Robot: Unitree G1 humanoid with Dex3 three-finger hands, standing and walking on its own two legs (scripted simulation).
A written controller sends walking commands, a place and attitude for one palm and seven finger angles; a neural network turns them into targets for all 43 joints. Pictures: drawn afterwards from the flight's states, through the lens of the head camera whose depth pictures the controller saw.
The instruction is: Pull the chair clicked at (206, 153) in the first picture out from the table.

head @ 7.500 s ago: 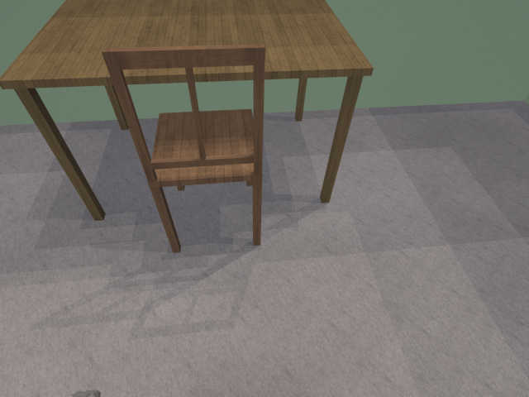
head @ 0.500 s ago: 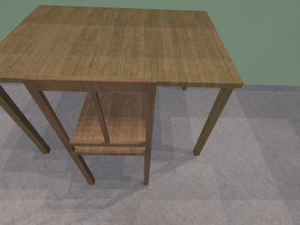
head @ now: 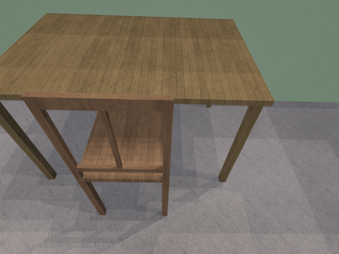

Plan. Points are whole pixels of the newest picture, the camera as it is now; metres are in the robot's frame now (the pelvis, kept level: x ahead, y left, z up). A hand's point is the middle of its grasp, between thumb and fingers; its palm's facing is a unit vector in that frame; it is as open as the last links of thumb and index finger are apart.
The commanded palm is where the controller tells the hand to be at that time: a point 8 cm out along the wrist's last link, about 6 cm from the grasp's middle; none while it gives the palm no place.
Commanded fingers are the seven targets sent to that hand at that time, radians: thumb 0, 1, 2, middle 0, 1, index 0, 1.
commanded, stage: raise the hand toward the chair's back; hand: left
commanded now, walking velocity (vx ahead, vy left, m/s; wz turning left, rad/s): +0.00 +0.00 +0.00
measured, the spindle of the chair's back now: (112, 142) +0.46 +0.22 -0.08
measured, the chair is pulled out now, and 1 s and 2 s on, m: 0.00 0.00 0.00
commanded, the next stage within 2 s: none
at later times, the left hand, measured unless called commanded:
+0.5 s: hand (106, 250) +0.15 +0.16 -0.07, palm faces +0.04 -1.00 -0.02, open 9.0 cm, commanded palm +0.12 +0.23 -0.06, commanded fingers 0.00 0.41 0.69 -0.15 -0.22 -0.15 -0.22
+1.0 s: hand (91, 238) +0.17 +0.19 -0.05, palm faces +0.10 -0.99 -0.06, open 13.4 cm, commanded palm +0.13 +0.24 -0.05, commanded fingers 0.00 -0.17 0.44 -0.09 -0.13 -0.09 -0.13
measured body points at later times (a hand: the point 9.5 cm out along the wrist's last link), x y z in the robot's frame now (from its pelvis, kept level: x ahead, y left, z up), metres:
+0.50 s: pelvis -0.06 -0.02 -0.11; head -0.01 -0.02 +0.34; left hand +0.14 +0.21 -0.07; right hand +0.17 -0.28 -0.14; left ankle -0.01 +0.12 -0.74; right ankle -0.05 -0.11 -0.74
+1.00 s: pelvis -0.07 -0.01 -0.11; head +0.01 +0.00 +0.34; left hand +0.15 +0.25 -0.05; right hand +0.09 -0.25 -0.20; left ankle -0.01 +0.13 -0.74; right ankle -0.05 -0.11 -0.74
